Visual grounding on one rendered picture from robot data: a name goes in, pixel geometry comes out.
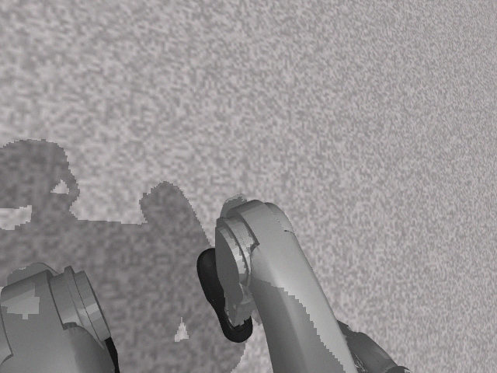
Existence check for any right robot hand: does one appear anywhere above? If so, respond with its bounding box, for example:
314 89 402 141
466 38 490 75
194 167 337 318
337 320 397 373

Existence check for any left robot foot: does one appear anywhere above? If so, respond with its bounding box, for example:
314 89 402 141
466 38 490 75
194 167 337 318
105 337 120 373

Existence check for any right robot foot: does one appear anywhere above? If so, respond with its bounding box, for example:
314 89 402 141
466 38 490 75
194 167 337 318
196 248 253 343

